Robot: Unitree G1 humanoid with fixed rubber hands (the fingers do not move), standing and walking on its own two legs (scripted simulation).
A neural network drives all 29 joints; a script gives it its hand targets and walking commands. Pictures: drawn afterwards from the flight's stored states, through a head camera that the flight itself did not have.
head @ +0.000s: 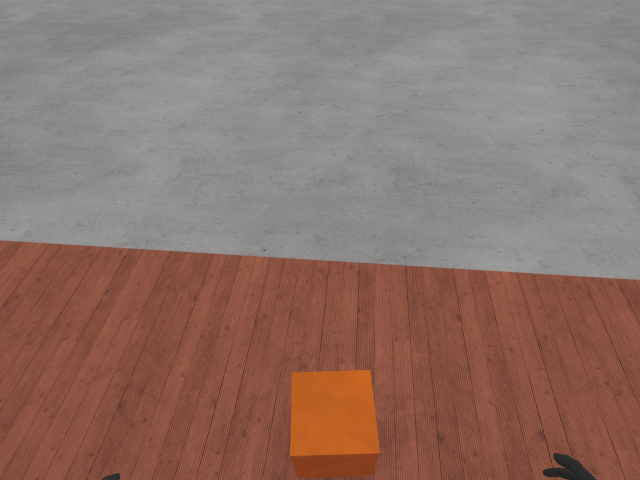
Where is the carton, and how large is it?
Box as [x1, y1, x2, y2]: [290, 370, 379, 477]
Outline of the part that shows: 369,370 292,372 290,457 297,477 371,475 379,454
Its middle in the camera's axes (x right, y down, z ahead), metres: +0.04 +0.51 +1.06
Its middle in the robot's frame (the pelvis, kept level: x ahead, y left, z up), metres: +0.38 -0.01 -0.66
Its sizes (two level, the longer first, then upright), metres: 0.210 0.200 0.250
